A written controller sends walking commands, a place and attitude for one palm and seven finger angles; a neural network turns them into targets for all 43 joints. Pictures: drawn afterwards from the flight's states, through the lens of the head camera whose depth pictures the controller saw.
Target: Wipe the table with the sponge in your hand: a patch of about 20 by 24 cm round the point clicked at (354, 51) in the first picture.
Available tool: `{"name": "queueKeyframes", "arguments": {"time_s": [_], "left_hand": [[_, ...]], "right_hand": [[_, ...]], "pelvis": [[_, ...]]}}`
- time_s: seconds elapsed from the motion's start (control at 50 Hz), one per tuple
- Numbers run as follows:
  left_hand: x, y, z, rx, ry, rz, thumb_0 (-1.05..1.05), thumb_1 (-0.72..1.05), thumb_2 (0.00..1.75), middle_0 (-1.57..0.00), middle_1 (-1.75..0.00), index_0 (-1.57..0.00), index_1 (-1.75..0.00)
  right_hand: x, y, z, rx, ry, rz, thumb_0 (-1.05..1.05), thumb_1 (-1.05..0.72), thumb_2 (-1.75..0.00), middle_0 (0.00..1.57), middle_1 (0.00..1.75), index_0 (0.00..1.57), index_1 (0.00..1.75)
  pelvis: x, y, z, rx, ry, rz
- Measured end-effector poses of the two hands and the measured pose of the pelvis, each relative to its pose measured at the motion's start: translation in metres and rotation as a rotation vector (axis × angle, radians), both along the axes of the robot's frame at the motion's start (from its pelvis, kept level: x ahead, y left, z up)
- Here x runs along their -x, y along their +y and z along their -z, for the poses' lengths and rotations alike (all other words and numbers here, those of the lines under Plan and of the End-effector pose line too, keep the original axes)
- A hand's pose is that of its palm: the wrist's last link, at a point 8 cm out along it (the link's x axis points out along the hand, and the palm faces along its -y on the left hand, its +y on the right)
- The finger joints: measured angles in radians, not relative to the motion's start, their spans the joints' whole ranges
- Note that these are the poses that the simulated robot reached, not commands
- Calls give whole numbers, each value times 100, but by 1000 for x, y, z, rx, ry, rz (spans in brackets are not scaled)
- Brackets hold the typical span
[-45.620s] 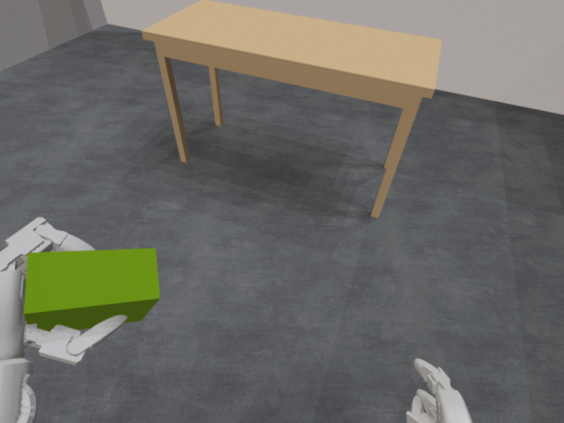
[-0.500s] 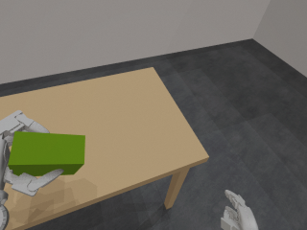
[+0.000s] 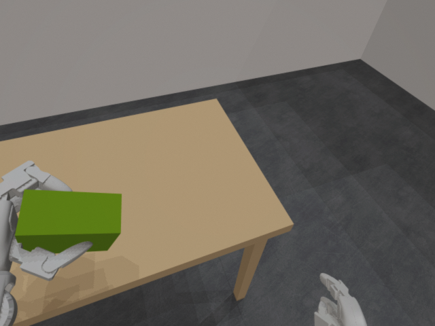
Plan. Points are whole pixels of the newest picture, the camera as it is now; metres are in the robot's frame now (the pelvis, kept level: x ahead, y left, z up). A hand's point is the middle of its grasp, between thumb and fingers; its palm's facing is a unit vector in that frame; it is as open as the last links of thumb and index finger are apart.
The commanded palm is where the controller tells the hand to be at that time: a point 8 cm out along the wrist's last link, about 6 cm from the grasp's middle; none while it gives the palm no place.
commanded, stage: shuffle to correct the standing spot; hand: left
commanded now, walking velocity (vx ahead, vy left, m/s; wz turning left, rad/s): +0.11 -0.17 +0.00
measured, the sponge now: (86, 224) +0.23 +0.21 +0.13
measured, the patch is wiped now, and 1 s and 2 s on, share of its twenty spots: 0.00 0.00 0.00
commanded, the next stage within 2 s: none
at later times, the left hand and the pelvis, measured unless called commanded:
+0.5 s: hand (50, 219) +0.22 +0.24 +0.16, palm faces +0.29 -0.87 -0.40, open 9.9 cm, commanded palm +0.16 +0.29 +0.18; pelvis +0.00 +0.01 +0.00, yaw +0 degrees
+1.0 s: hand (47, 221) +0.22 +0.24 +0.16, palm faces +0.30 -0.86 -0.41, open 9.9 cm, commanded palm +0.16 +0.29 +0.18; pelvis +0.00 +0.01 +0.00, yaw +0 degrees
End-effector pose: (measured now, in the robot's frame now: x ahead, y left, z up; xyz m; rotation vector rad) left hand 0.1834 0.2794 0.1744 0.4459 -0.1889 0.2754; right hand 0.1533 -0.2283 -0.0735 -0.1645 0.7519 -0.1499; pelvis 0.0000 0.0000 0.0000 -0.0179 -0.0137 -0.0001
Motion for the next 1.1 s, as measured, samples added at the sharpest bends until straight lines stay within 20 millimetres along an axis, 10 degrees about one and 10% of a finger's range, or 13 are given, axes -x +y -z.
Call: {"name": "queueKeyframes", "arguments": {"time_s": [1.1], "left_hand": [[4, 3, -2, -7, 3, 4, -1, -49, 105, -76, -136, -76, -135]], "right_hand": [[-4, 3, -3, -3, -17, -3, 2, -90, -90, 20, 30, 20, 30]], "pelvis": [[2, 2, 0, 4, -3, -2]]}}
